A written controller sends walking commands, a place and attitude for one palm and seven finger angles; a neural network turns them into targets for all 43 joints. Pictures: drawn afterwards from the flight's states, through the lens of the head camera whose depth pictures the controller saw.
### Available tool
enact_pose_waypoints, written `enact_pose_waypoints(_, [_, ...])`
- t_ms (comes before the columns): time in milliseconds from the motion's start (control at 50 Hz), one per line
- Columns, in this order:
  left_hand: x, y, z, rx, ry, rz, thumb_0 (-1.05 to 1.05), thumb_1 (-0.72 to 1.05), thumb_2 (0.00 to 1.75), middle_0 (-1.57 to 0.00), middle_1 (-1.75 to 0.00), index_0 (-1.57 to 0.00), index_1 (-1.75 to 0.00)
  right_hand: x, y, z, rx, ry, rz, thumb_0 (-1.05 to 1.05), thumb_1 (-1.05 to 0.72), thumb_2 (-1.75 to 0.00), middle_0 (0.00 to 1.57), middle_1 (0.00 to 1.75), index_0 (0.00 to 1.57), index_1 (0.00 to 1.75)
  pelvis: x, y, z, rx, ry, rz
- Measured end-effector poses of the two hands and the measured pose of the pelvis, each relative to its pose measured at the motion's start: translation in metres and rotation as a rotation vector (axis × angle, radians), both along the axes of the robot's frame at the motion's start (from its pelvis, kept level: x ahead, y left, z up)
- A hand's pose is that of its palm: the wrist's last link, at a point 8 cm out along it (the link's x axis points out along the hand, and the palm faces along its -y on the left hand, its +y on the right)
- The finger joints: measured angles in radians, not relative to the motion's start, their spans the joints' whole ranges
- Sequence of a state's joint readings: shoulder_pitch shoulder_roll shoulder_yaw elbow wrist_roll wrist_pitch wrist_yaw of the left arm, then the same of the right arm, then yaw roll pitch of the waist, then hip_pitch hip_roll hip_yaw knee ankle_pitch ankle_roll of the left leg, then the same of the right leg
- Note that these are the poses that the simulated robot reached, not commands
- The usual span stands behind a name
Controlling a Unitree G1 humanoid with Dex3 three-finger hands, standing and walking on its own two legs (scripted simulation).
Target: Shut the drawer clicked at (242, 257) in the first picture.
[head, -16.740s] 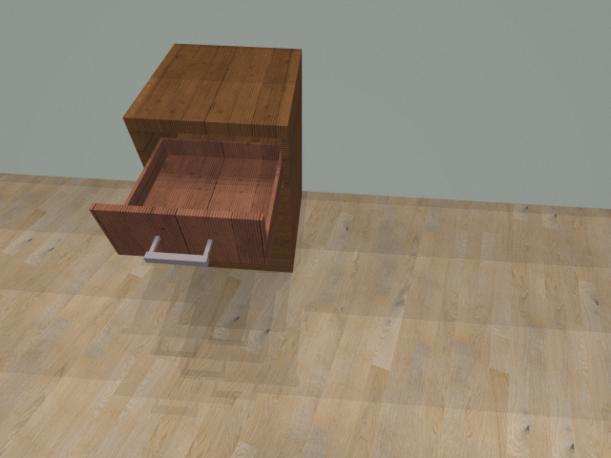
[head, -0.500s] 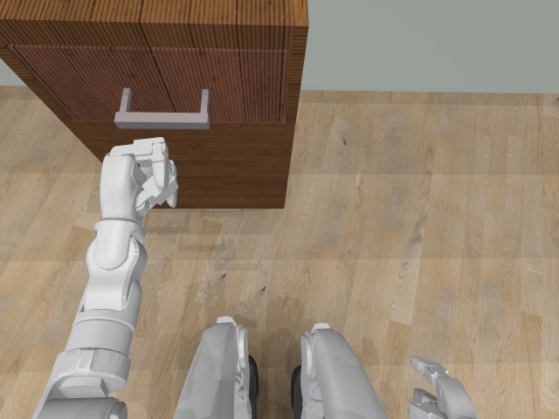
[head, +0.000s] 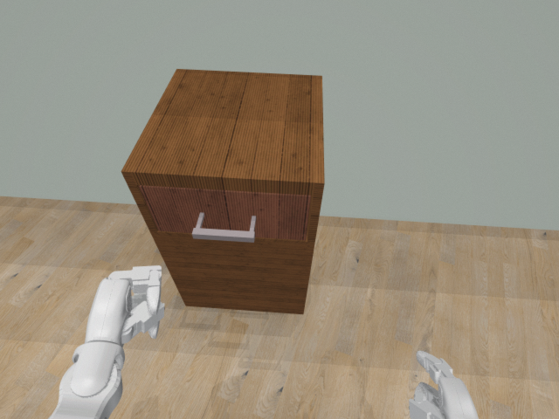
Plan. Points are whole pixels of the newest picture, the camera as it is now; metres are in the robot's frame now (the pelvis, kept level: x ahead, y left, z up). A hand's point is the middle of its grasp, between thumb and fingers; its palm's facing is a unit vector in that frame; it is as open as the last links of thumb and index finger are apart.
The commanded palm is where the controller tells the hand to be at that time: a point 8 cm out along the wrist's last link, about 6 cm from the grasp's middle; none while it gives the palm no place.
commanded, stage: draw the hand back to the body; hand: left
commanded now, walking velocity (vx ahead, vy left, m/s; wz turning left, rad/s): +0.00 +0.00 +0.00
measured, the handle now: (225, 227) +0.55 +0.15 -0.17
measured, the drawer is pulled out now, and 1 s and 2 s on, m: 0.00 0.00 0.00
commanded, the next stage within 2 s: step back with the hand held close in 0.68 s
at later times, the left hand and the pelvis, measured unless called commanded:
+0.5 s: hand (18, 288) +0.21 +0.24 +0.20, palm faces +0.36 -0.85 -0.39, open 3.2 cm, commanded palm +0.15 +0.29 +0.22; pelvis +0.02 +0.01 +0.04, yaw +1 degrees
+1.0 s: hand (23, 271) +0.21 +0.23 +0.23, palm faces +0.39 -0.80 -0.46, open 3.2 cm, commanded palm +0.14 +0.26 +0.22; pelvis +0.01 -0.02 +0.05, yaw +0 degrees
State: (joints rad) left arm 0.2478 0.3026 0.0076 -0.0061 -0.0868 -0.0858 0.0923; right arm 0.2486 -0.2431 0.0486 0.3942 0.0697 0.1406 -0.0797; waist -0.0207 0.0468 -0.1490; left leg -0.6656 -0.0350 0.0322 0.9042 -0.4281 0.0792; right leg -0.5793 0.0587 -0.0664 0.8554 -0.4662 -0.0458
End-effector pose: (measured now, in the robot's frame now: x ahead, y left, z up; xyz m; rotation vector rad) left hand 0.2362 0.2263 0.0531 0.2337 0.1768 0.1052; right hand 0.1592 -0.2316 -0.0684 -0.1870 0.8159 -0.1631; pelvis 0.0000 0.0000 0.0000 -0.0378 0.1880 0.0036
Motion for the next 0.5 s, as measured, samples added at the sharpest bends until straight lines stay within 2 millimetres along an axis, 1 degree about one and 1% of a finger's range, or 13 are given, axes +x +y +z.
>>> enact_pose_waypoints(60, [-0.008, 0.015, 0.018, 0.037, -0.004, 0.067, 0.02, 0.90, 0.90, -1.40, -1.59, -1.40, -1.60, 0.003, 0.012, 0.006, 0.012, -0.005, 0.026, 0.01, -0.91, -0.90, 0.20, 0.29, 0.20, 0.29, 0.002, 0.003, 0.010, 0.002, -0.044, 0.010])
enact_pose_waypoints(100, [-0.012, 0.021, 0.031, 0.047, -0.020, 0.095, 0.02, 0.90, 0.90, -1.40, -1.59, -1.39, -1.60, 0.006, 0.018, 0.010, 0.020, -0.014, 0.044, 0.01, -0.91, -0.90, 0.20, 0.30, 0.20, 0.30, 0.004, 0.005, 0.015, 0.002, -0.070, 0.014])
enact_pose_waypoints(220, [-0.023, 0.024, 0.071, 0.053, -0.094, 0.101, 0.02, 0.90, 0.90, -1.40, -1.59, -1.39, -1.60, 0.018, 0.030, 0.024, 0.048, -0.078, 0.071, 0.01, -0.91, -0.90, 0.20, 0.30, 0.21, 0.30, 0.012, 0.010, 0.028, 0.009, -0.134, 0.013])
enact_pose_waypoints(280, [-0.031, 0.029, 0.091, 0.071, -0.131, 0.102, 0.01, 0.90, 0.90, -1.40, -1.59, -1.39, -1.60, 0.025, 0.032, 0.032, 0.054, -0.112, 0.078, 0.01, -0.91, -0.90, 0.20, 0.30, 0.21, 0.30, 0.017, 0.010, 0.033, 0.014, -0.156, 0.009])
enact_pose_waypoints(420, [-0.055, 0.052, 0.138, 0.175, -0.225, 0.170, 0.01, 0.90, 0.90, -1.40, -1.59, -1.40, -1.60, 0.040, 0.026, 0.044, 0.046, -0.163, 0.111, 0.01, -0.91, -0.90, 0.20, 0.30, 0.21, 0.30, 0.023, 0.007, 0.040, 0.016, -0.189, 0.011])
enact_pose_waypoints(500, [-0.070, 0.056, 0.167, 0.238, -0.304, 0.194, 0.01, 0.90, 0.90, -1.40, -1.59, -1.40, -1.60, 0.046, 0.022, 0.046, 0.045, -0.185, 0.130, 0.01, -0.91, -0.90, 0.20, 0.30, 0.21, 0.30, 0.025, 0.006, 0.042, 0.019, -0.202, 0.013])
